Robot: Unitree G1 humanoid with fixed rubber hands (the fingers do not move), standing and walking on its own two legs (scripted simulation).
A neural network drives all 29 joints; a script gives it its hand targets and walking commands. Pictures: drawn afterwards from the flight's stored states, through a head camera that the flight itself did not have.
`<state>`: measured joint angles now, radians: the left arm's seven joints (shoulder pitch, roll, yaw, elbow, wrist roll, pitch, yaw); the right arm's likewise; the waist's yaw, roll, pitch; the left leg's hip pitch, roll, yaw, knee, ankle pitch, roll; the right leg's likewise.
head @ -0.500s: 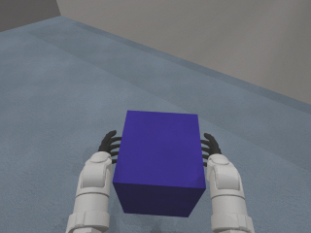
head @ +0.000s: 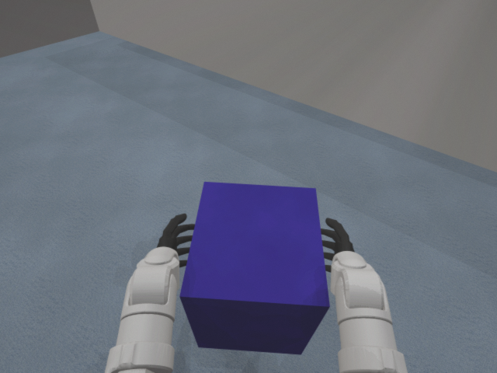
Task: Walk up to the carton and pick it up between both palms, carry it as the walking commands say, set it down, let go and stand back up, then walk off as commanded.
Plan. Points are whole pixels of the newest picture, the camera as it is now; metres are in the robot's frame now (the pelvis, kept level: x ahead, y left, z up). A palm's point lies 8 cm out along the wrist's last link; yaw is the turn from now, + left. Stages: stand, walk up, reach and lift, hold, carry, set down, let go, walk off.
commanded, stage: hold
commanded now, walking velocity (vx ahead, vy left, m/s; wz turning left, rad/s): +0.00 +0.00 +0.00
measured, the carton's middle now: (254, 271) +0.31 +0.00 -0.02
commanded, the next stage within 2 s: carry in 0.60 s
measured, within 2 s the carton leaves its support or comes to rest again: neither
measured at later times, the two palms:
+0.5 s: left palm (167, 258) +0.28 +0.14 +0.05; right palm (342, 261) +0.29 -0.15 +0.05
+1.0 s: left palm (105, 272) +0.25 +0.23 +0.06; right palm (292, 265) +0.27 -0.06 +0.06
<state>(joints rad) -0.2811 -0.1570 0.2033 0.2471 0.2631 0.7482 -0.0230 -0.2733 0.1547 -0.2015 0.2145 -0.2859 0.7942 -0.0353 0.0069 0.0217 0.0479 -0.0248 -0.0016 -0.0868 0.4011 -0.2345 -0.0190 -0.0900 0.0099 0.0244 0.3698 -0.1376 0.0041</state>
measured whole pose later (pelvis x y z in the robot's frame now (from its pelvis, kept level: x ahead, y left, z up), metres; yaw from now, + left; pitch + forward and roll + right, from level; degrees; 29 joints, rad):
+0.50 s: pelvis +0.00 +0.00 +0.00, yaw +0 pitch -8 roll +0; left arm -0.29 -0.16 0.22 0.26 0.27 0.74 -0.03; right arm -0.29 0.16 -0.21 0.23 -0.29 0.79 -0.03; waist 0.01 0.02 0.04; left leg -0.04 0.00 -0.09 0.41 -0.23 -0.02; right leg -0.11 0.01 0.02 0.38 -0.14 0.00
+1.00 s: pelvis -0.02 +0.07 -0.02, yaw +1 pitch +5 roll +0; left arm -0.16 -0.13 0.11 -0.30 0.08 1.13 0.10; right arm -0.20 0.14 -0.08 -0.24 -0.12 1.12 -0.11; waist 0.03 0.00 -0.09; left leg -0.42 -0.03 0.11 0.62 -0.28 0.09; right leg -0.53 -0.07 -0.11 0.89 -0.47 0.00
